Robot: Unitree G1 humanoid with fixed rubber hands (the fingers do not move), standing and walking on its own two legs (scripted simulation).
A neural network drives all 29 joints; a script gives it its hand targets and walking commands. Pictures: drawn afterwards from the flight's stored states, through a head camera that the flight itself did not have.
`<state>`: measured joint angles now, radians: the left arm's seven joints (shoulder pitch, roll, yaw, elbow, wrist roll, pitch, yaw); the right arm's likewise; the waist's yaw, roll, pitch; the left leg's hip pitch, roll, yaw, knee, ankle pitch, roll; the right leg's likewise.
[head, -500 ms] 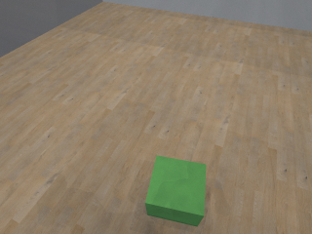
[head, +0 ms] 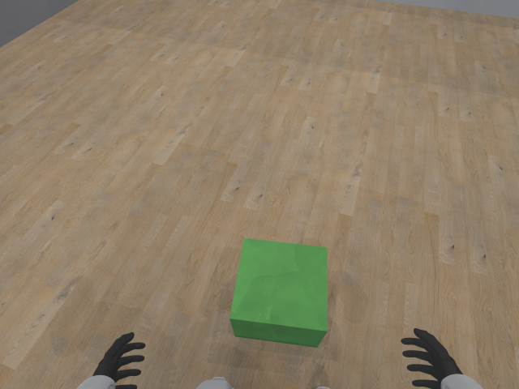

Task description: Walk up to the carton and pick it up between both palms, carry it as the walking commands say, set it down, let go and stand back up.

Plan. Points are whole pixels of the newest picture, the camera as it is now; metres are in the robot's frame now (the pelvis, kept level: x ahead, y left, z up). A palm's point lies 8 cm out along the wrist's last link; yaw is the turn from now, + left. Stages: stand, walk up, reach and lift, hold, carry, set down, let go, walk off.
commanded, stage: reach and lift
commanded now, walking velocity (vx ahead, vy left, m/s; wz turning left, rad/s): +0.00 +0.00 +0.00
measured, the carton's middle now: (280, 292) +0.49 -0.02 -0.64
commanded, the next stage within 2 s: none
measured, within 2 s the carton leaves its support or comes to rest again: neither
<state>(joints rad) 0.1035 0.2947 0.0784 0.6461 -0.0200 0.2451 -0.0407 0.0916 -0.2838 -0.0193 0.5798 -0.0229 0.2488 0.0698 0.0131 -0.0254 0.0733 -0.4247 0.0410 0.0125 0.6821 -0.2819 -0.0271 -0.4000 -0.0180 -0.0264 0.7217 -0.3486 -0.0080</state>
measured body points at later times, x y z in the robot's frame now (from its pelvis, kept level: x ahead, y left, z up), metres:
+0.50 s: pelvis +0.01 +0.01 -0.05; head +0.14 +0.00 +0.38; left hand +0.25 +0.26 -0.15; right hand +0.26 -0.27 -0.15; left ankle +0.04 +0.14 -0.72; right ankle +0.02 -0.11 -0.72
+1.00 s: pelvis -0.06 +0.01 -0.09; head +0.20 +0.00 +0.28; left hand +0.40 +0.24 -0.18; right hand +0.39 -0.29 -0.17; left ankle +0.04 +0.15 -0.72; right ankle +0.02 -0.11 -0.72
